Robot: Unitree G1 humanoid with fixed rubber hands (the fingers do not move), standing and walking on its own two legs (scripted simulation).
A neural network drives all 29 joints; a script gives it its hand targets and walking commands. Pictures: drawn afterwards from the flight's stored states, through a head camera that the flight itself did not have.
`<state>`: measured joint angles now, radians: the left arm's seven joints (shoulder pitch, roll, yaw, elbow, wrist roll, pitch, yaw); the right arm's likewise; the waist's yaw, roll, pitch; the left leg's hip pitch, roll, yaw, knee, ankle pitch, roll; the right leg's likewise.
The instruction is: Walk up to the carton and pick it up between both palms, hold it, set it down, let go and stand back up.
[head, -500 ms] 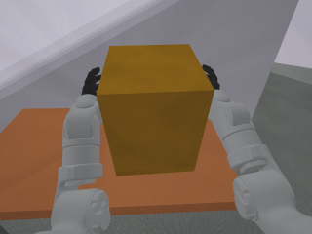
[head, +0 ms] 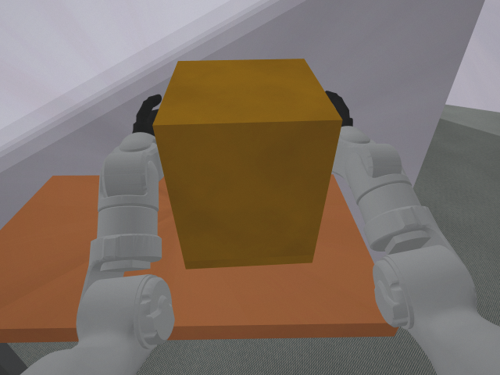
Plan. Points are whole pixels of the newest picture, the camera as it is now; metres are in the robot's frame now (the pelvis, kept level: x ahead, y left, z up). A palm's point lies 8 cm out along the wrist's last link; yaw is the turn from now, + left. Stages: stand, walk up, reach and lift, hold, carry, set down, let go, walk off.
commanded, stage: hold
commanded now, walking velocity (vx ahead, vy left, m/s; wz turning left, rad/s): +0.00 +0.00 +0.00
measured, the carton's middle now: (245, 162) +0.37 +0.00 +0.24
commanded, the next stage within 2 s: none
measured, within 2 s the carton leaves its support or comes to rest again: neither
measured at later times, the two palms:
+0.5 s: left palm (144, 143) +0.37 +0.15 +0.28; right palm (340, 135) +0.37 -0.14 +0.28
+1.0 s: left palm (146, 142) +0.39 +0.15 +0.27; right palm (333, 134) +0.39 -0.14 +0.27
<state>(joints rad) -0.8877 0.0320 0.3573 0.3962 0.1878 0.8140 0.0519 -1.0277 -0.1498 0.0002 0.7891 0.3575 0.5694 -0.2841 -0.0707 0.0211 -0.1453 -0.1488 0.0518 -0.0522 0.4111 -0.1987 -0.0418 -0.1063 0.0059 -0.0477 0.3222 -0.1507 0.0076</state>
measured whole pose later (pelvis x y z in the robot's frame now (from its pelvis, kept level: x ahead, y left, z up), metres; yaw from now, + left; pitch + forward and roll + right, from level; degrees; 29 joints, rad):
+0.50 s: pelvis +0.00 +0.00 +0.00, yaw +0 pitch -4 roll -2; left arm -0.87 0.04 0.35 0.37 0.17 0.86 0.04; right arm -1.02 -0.16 0.03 0.75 0.41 0.63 -0.32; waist -0.09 0.02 -0.16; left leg -0.14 0.05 -0.06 0.43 -0.22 -0.04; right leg -0.08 0.01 -0.05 0.31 -0.15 0.01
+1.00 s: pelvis +0.01 +0.00 +0.00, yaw +1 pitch -2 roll -2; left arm -0.88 0.05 0.32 0.38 0.16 0.85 0.06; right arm -1.03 -0.17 0.04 0.76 0.42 0.63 -0.31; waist -0.09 0.02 -0.16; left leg -0.17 0.05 -0.07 0.44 -0.23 -0.04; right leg -0.10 0.01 -0.06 0.31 -0.16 0.01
